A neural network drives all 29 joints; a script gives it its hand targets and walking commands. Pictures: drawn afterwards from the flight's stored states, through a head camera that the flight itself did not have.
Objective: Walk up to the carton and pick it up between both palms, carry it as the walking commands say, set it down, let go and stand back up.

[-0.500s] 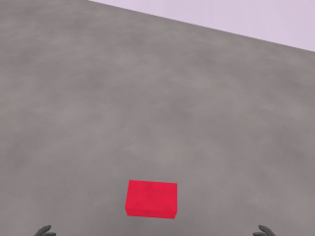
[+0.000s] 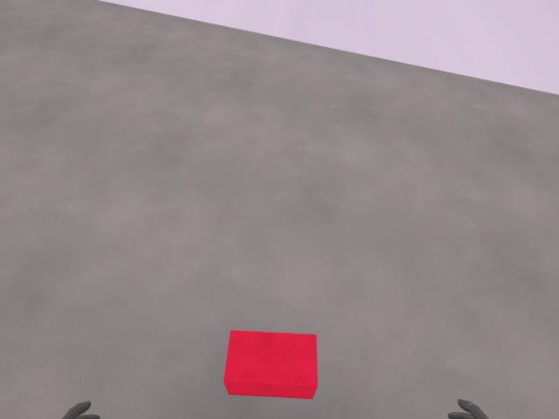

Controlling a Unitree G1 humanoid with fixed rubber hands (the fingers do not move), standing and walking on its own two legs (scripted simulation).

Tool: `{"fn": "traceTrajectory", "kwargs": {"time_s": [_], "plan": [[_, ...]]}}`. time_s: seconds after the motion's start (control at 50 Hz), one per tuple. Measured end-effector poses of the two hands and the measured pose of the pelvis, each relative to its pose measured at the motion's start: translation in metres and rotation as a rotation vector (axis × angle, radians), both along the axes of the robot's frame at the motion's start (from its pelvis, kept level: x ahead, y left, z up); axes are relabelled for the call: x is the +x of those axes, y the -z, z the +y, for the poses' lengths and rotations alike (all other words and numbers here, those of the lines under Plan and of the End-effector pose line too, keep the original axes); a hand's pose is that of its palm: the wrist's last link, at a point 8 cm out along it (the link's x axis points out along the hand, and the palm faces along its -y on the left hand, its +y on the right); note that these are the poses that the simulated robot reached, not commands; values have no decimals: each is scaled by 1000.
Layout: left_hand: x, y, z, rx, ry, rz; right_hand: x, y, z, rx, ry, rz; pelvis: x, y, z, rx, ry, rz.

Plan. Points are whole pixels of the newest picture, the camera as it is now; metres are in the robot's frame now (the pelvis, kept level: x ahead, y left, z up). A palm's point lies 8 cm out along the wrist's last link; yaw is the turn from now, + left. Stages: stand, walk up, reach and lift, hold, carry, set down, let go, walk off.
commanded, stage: walk up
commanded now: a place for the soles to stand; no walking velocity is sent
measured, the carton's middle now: (272, 365) +0.39 +0.01 -0.70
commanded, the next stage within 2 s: reach and lift in 0.26 s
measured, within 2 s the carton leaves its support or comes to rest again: neither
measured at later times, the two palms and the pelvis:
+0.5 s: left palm (70, 415) +0.15 +0.30 -0.09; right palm out of the picture +0.14 -0.28 -0.11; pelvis -0.03 +0.00 -0.01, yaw -2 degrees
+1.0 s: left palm (122, 353) +0.25 +0.28 -0.16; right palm (422, 361) +0.24 -0.26 -0.17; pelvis -0.09 +0.01 -0.08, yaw -1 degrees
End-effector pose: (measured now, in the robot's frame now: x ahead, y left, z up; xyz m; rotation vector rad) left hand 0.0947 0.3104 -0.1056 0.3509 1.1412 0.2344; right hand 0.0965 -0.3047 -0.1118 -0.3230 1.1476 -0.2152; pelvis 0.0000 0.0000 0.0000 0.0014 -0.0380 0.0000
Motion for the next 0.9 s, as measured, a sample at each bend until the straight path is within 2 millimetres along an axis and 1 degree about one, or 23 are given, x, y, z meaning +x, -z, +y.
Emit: {"fn": "traceTrajectory", "kwargs": {"time_s": [0.12, 0.32, 0.34, 0.38, 0.42, 0.48, 0.56, 0.62, 0.66, 0.7, 0.76, 0.8, 0.84, 0.88, 0.9], "plan": [[0, 1, -2, -10, 2, 2, -5, -1, -1, -4, 4, 14, 1, -1, 1, 0, 3, -1], [-2, 0, 0, -9, -5, -1, -6, -1, -1, 0, 12, 5, -1, 0, 1, 1, 8, -1], [4, -2, 0, -24, -21, -28, -1, -3, 0, 8, 16, -20, -3, 1, 1, 0, 14, 17], [22, -10, -3, -36, -9, -99, 15, -8, 6, 19, -9, -68, -9, 4, 1, -4, 24, 30], [38, -15, -5, -38, 10, -128, 27, -8, 13, 29, -44, -67, -16, 7, 1, -6, 32, 40], [51, -15, -9, -46, 27, -125, 39, -6, 19, 40, -66, -60, -25, 11, 1, -7, 35, 65], [51, -1, -13, -63, 31, -101, 48, -1, 23, 32, -66, -92, -34, 19, 1, -6, 33, 118], [47, 17, -15, -78, 23, -77, 48, 13, 28, 46, -63, -78, -41, 28, 1, -4, 31, 158], [51, 30, -18, -89, 25, -75, 52, 26, 32, 54, -63, -74, -48, 36, 1, -2, 26, 190], [64, 42, -21, -101, 33, -95, 62, 38, 36, 64, -54, -88, -55, 45, 1, -1, 22, 217], [98, 50, -28, -114, 55, -179, 89, 50, 41, 79, -37, -156, -67, 59, 2, 0, 20, 257], [123, 50, -33, -123, 78, -234, 111, 51, 44, 90, -35, -218, -74, 66, 4, -1, 20, 281], [143, 47, -37, -119, 94, -271, 128, 50, 47, 93, -40, -261, -79, 71, 5, -3, 20, 303], [154, 45, -36, -111, 91, -277, 138, 49, 46, 93, -34, -275, -82, 74, 7, -3, 20, 323], [156, 46, -34, -109, 80, -267, 140, 49, 45, 92, -29, -270, -83, 75, 8, -2, 20, 330]]}}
